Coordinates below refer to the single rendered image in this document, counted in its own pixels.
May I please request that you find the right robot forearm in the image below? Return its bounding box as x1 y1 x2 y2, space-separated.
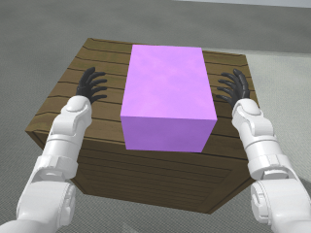
231 98 311 207

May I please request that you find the carton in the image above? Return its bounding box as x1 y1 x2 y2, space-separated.
120 45 218 152

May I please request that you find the left robot upper arm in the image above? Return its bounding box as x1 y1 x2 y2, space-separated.
0 180 76 233

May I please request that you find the right robot upper arm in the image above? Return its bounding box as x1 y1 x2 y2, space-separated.
251 179 311 233

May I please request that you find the left robot forearm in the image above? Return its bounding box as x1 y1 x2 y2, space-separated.
17 95 92 219

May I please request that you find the robot right hand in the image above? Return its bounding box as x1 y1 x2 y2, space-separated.
216 68 251 110

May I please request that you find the pedestal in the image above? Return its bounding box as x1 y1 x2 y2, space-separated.
24 38 260 215

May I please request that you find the robot left hand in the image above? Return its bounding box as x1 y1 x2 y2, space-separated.
75 66 107 106

